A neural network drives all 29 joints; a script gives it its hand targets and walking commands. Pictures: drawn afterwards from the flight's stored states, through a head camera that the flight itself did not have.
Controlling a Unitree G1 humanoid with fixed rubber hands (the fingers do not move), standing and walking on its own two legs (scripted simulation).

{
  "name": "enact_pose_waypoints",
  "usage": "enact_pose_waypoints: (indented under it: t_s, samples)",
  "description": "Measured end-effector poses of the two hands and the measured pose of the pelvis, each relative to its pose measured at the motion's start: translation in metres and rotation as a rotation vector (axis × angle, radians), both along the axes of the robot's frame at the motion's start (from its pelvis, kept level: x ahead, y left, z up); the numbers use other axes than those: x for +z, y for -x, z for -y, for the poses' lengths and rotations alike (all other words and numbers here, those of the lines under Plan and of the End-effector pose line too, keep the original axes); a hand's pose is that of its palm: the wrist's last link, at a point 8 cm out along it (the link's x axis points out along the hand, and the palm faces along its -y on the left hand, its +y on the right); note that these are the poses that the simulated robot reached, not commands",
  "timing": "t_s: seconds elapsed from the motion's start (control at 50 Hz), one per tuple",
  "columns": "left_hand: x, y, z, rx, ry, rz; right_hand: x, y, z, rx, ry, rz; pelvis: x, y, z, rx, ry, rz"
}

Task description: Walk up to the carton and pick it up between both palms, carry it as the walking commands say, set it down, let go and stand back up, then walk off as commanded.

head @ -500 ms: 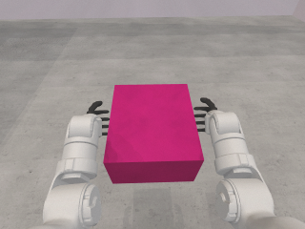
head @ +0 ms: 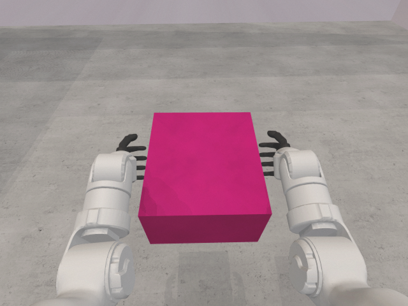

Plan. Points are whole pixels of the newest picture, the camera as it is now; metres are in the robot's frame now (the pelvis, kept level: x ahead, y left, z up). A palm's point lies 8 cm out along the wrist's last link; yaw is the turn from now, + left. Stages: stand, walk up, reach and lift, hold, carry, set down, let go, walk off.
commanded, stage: carry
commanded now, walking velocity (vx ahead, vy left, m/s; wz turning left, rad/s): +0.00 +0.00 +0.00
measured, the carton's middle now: (203, 174) +0.42 +0.00 +0.02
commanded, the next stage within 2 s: none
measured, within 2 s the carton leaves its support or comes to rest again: neither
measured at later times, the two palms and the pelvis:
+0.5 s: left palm (115, 155) +0.36 +0.17 +0.14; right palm (278, 147) +0.38 -0.14 +0.14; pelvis -0.01 +0.00 -0.01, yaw +3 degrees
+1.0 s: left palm (89, 170) +0.35 +0.22 +0.12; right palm (251, 151) +0.39 -0.10 +0.12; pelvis -0.01 +0.01 +0.00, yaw +6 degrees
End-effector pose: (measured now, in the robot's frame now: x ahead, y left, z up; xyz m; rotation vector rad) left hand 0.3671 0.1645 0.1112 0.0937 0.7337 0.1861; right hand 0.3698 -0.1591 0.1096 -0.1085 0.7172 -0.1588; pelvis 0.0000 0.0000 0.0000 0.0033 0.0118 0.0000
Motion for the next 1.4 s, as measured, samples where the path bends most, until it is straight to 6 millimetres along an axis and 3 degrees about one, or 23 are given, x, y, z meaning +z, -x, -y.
enact_pose_waypoints:
  t_s: [0.28,0.46,0.68,0.84,0.94,1.12,1.4]
  samples:
    - [0.0,-0.003,-0.001,-0.003,-0.003,0.006,-0.001,-0.002,-0.001,0.002,0.002,0.004,0.0,-0.001,0.0,-0.001,0.001,0.002]
    - [0.03,-0.001,-0.004,0.063,-0.034,0.03,0.029,-0.007,-0.011,-0.044,0.028,0.025,-0.005,0.005,-0.002,0.044,0.008,-0.013]
    - [0.018,0.018,-0.043,0.175,0.0,-0.079,0.025,-0.012,-0.054,-0.004,0.047,-0.083,-0.009,0.008,-0.016,0.101,0.009,-0.005]
    - [0.019,0.025,-0.065,0.246,0.012,-0.089,0.022,-0.021,-0.078,0.058,0.042,-0.092,-0.005,0.01,-0.012,0.112,0.015,-0.021]
    - [0.009,0.024,-0.063,0.219,0.033,-0.095,0.01,-0.019,-0.071,0.079,0.016,-0.1,-0.003,0.008,-0.012,0.111,0.017,-0.011]
    - [0.011,0.017,-0.046,0.127,0.028,-0.027,0.013,-0.012,-0.049,0.068,-0.001,-0.029,-0.002,0.008,-0.01,0.097,0.011,0.001]
    - [0.008,0.028,-0.023,0.092,0.005,-0.017,0.01,0.003,-0.026,0.057,0.006,-0.016,-0.001,0.008,0.001,0.083,0.008,0.009]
